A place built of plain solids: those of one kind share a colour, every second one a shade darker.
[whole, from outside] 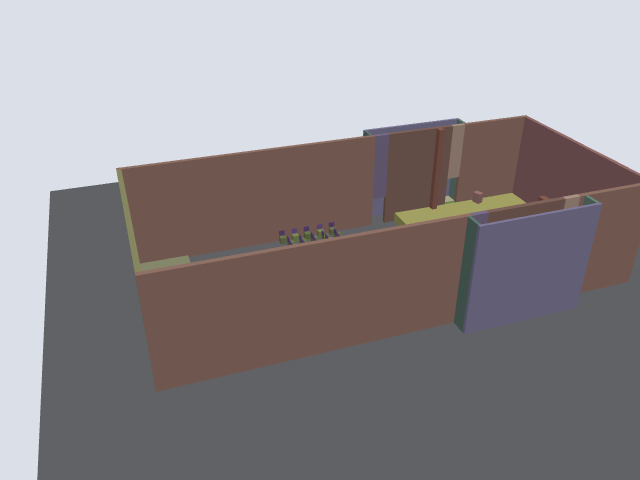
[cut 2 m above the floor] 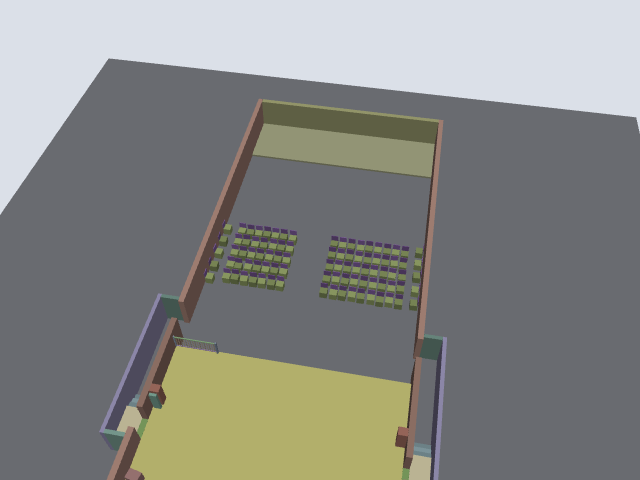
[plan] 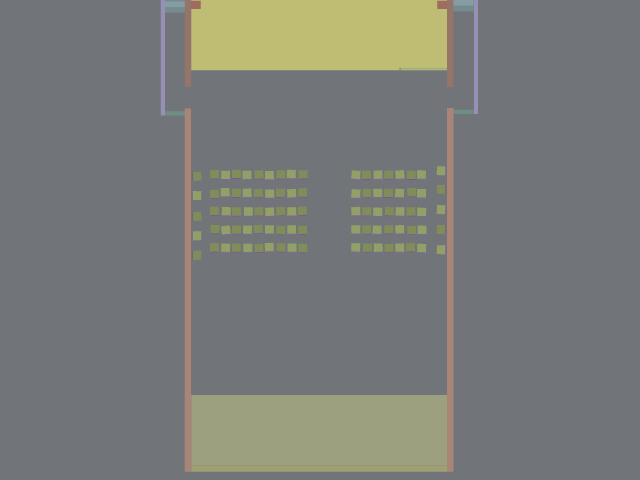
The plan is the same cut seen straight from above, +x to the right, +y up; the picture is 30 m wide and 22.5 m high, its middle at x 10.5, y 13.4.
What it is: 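A parish, school or music hall with a timber stage behind a plastered proscenium wall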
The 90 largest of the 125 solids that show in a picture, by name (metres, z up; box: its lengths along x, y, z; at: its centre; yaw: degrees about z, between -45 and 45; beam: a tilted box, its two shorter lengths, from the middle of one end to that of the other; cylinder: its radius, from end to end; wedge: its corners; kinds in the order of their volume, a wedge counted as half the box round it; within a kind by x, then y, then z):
{
 "wall_side_1": {"box": [0.3, 17.03, 6.92], "at": [4.31, 11.05, 3.41]},
 "wall_side_2": {"box": [0.3, 4.96, 6.92], "at": [4.31, 23.06, 3.41]},
 "wall_side_3": {"box": [0.3, 5.32, 6.92], "at": [4.31, 29.17, 3.41]},
 "wall_side_4": {"box": [0.3, 17.06, 6.92], "at": [16.61, 11.06, 3.41]},
 "wall_side_5": {"box": [0.3, 4.86, 6.92], "at": [16.61, 23.01, 3.41]},
 "wall_side_6": {"box": [0.3, 5.42, 6.92], "at": [16.61, 29.12, 3.41]},
 "boards_main_1": {"box": [12.0, 10.17, 0.74], "at": [10.46, 26.44, 0.32]},
 "wall_back_1": {"box": [12.0, 0.3, 6.92], "at": [10.46, 31.68, 3.41]},
 "wall_rear_1": {"box": [12.0, 0.3, 6.92], "at": [10.46, 2.68, 3.41]},
 "wall_pass_out_1": {"box": [0.2, 7.54, 6.92], "at": [3.13, 23.0, 3.41]},
 "wall_pass_out_2": {"box": [0.2, 7.6, 6.92], "at": [17.81, 23.1, 3.41]},
 "floor_rear_1": {"box": [12.0, 3.3, 0.18], "at": [10.46, 4.48, 0.04]},
 "wall_pass_end_1": {"box": [0.93, 0.2, 6.92], "at": [3.7, 19.33, 3.41]},
 "wall_pass_end_2": {"box": [0.93, 0.2, 6.92], "at": [3.7, 26.67, 3.41]},
 "wall_pass_end_3": {"box": [0.96, 0.2, 6.92], "at": [17.23, 19.4, 3.41]},
 "wall_pass_end_4": {"box": [0.96, 0.2, 6.92], "at": [17.23, 26.8, 3.41]},
 "chair_seat_1": {"box": [0.42, 0.42, 0.45], "at": [5.55, 14.75, 0.23], "yaw": 2.2},
 "chair_seat_2": {"box": [0.42, 0.42, 0.45], "at": [5.55, 15.55, 0.23], "yaw": 0.9},
 "chair_seat_3": {"box": [0.42, 0.42, 0.45], "at": [5.56, 16.47, 0.23], "yaw": 1.2},
 "chair_seat_4": {"box": [0.42, 0.42, 0.45], "at": [6.06, 15.63, 0.23], "yaw": 0.9},
 "chair_seat_5": {"box": [0.42, 0.42, 0.45], "at": [6.08, 16.44, 0.23], "yaw": -0.2},
 "chair_seat_6": {"box": [0.42, 0.42, 0.45], "at": [6.11, 14.74, 0.23], "yaw": -2.4},
 "chair_seat_7": {"box": [0.42, 0.42, 0.45], "at": [6.58, 14.72, 0.23], "yaw": 0.7},
 "chair_seat_8": {"box": [0.42, 0.42, 0.45], "at": [6.58, 15.6, 0.23], "yaw": -1.9},
 "chair_seat_9": {"box": [0.42, 0.42, 0.45], "at": [6.59, 16.48, 0.23]},
 "chair_seat_10": {"box": [0.42, 0.42, 0.45], "at": [7.08, 16.44, 0.23], "yaw": 1.8},
 "chair_seat_11": {"box": [0.42, 0.42, 0.45], "at": [7.09, 15.6, 0.23], "yaw": 1.7},
 "chair_seat_12": {"box": [0.42, 0.42, 0.45], "at": [7.14, 14.72, 0.23], "yaw": -0.2},
 "chair_seat_13": {"box": [0.42, 0.42, 0.45], "at": [7.61, 15.58, 0.23], "yaw": -0.8},
 "chair_seat_14": {"box": [0.42, 0.42, 0.45], "at": [7.63, 14.73, 0.23], "yaw": 0.7},
 "chair_seat_15": {"box": [0.42, 0.42, 0.45], "at": [7.64, 16.45, 0.23], "yaw": 2.7},
 "chair_seat_16": {"box": [0.42, 0.42, 0.45], "at": [8.13, 16.43, 0.23], "yaw": 0.6},
 "chair_seat_17": {"box": [0.42, 0.42, 0.45], "at": [8.14, 14.71, 0.23], "yaw": 2.6},
 "chair_seat_18": {"box": [0.42, 0.42, 0.45], "at": [8.14, 15.56, 0.23], "yaw": 0.9},
 "chair_seat_19": {"box": [0.42, 0.42, 0.45], "at": [8.65, 15.59, 0.23], "yaw": -3.1},
 "chair_seat_20": {"box": [0.42, 0.42, 0.45], "at": [8.66, 14.74, 0.23], "yaw": 1.2},
 "chair_seat_21": {"box": [0.42, 0.42, 0.45], "at": [8.67, 16.46, 0.23], "yaw": -3.2},
 "chair_seat_22": {"box": [0.42, 0.42, 0.45], "at": [9.16, 16.48, 0.23], "yaw": -1.5},
 "chair_seat_23": {"box": [0.42, 0.42, 0.45], "at": [9.17, 14.73, 0.23], "yaw": 0.5},
 "chair_seat_24": {"box": [0.42, 0.42, 0.45], "at": [9.17, 15.58, 0.23], "yaw": 2.0},
 "chair_seat_25": {"box": [0.42, 0.42, 0.45], "at": [9.67, 14.76, 0.23], "yaw": 1.5},
 "chair_seat_26": {"box": [0.42, 0.42, 0.45], "at": [9.69, 13.86, 0.23], "yaw": 1.0},
 "chair_seat_27": {"box": [0.42, 0.42, 0.45], "at": [9.69, 15.61, 0.23], "yaw": -0.9},
 "chair_seat_28": {"box": [0.42, 0.42, 0.45], "at": [9.71, 16.46, 0.23], "yaw": 0.3},
 "chair_seat_29": {"box": [0.42, 0.42, 0.45], "at": [12.18, 13.88, 0.23], "yaw": 0.6},
 "chair_seat_30": {"box": [0.42, 0.42, 0.45], "at": [12.18, 14.74, 0.23], "yaw": 1.6},
 "chair_seat_31": {"box": [0.42, 0.42, 0.45], "at": [12.18, 15.56, 0.23], "yaw": -2.2},
 "chair_seat_32": {"box": [0.42, 0.42, 0.45], "at": [12.18, 16.45, 0.23], "yaw": -3.4},
 "chair_seat_33": {"box": [0.42, 0.42, 0.45], "at": [12.68, 16.45, 0.23], "yaw": 0.9},
 "chair_seat_34": {"box": [0.42, 0.42, 0.45], "at": [12.69, 13.88, 0.23], "yaw": 1.1},
 "chair_seat_35": {"box": [0.42, 0.42, 0.45], "at": [12.69, 14.73, 0.23], "yaw": -0.7},
 "chair_seat_36": {"box": [0.42, 0.42, 0.45], "at": [12.7, 15.59, 0.23], "yaw": -0.3},
 "chair_seat_37": {"box": [0.42, 0.42, 0.45], "at": [13.17, 13.87, 0.23], "yaw": -0.4},
 "chair_seat_38": {"box": [0.42, 0.42, 0.45], "at": [13.21, 14.71, 0.23], "yaw": -0.9},
 "chair_seat_39": {"box": [0.42, 0.42, 0.45], "at": [13.21, 15.59, 0.23], "yaw": 0.6},
 "chair_seat_40": {"box": [0.42, 0.42, 0.45], "at": [13.22, 16.45, 0.23], "yaw": 3.5},
 "chair_seat_41": {"box": [0.42, 0.42, 0.45], "at": [13.71, 15.59, 0.23], "yaw": -1.3},
 "chair_seat_42": {"box": [0.42, 0.42, 0.45], "at": [13.72, 13.89, 0.23], "yaw": 2.3},
 "chair_seat_43": {"box": [0.42, 0.42, 0.45], "at": [13.72, 16.45, 0.23], "yaw": 0.2},
 "chair_seat_44": {"box": [0.42, 0.42, 0.45], "at": [13.75, 14.73, 0.23], "yaw": -0.9},
 "chair_seat_45": {"box": [0.42, 0.42, 0.45], "at": [14.23, 15.59, 0.23], "yaw": -2.0},
 "chair_seat_46": {"box": [0.42, 0.42, 0.45], "at": [14.24, 13.89, 0.23], "yaw": 1.9},
 "chair_seat_47": {"box": [0.42, 0.42, 0.45], "at": [14.24, 16.46, 0.23], "yaw": 4.2},
 "chair_seat_48": {"box": [0.42, 0.42, 0.45], "at": [14.25, 14.73, 0.23], "yaw": -1.9},
 "chair_seat_49": {"box": [0.42, 0.42, 0.45], "at": [14.76, 14.72, 0.23], "yaw": 2.5},
 "chair_seat_50": {"box": [0.42, 0.42, 0.45], "at": [14.77, 16.44, 0.23], "yaw": -0.1},
 "chair_seat_51": {"box": [0.42, 0.42, 0.45], "at": [14.79, 13.85, 0.23], "yaw": 1.1},
 "chair_seat_52": {"box": [0.42, 0.42, 0.45], "at": [14.8, 15.63, 0.23], "yaw": 2.7},
 "chair_seat_53": {"box": [0.42, 0.42, 0.45], "at": [15.25, 16.46, 0.23], "yaw": -0.6},
 "chair_seat_54": {"box": [0.42, 0.42, 0.45], "at": [15.26, 15.58, 0.23], "yaw": -0.1},
 "chair_seat_55": {"box": [0.42, 0.42, 0.45], "at": [15.27, 14.71, 0.23], "yaw": -1.7},
 "chair_seat_56": {"box": [0.42, 0.42, 0.45], "at": [15.28, 13.87, 0.23], "yaw": -0.2},
 "wall_side_over_hall_1": {"box": [0.3, 1.02, 4.77], "at": [4.31, 20.07, 4.48]},
 "wall_side_over_hall_2": {"box": [0.3, 0.98, 4.77], "at": [16.61, 20.08, 4.48]},
 "boards_pass_1": {"box": [0.93, 1.72, 0.74], "at": [3.7, 25.71, 0.32]},
 "boards_pass_2": {"box": [0.96, 1.74, 0.74], "at": [17.23, 25.83, 0.32]},
 "wall_side_over_wing_1": {"box": [0.3, 0.97, 4.08], "at": [4.31, 26.02, 4.83]},
 "wall_side_over_wing_2": {"box": [0.3, 0.97, 4.08], "at": [16.61, 25.92, 4.83]},
 "wall_pros_1": {"box": [0.45, 0.39, 6.23], "at": [4.68, 24.42, 3.76]},
 "wall_pros_2": {"box": [0.46, 0.39, 6.23], "at": [16.23, 24.42, 3.76]},
 "step_1": {"box": [0.93, 0.53, 0.22], "at": [3.7, 24.32, 0.06]},
 "step_2": {"box": [0.93, 0.53, 0.4], "at": [3.7, 24.58, 0.15]},
 "step_3": {"box": [0.93, 0.53, 0.57], "at": [3.7, 24.85, 0.23]},
 "step_4": {"box": [0.96, 0.58, 0.22], "at": [17.23, 24.39, 0.06]},
 "step_5": {"box": [0.96, 0.58, 0.4], "at": [17.23, 24.68, 0.15]},
 "boards_sill_1": {"box": [0.3, 0.97, 0.74], "at": [4.31, 26.02, 0.32]},
 "boards_sill_2": {"box": [0.3, 0.97, 0.74], "at": [16.61, 25.92, 0.32]},
 "crate_1": {"box": [0.6, 0.45, 0.78], "at": [4.93, 28.07, 1.08], "yaw": 15.5},
 "crate_2": {"box": [0.6, 0.45, 0.67], "at": [15.97, 28.22, 1.03], "yaw": -11.6},
 "drape_1": {"box": [0.36, 0.14, 5.59], "at": [16.22, 24.77, 3.44]}
}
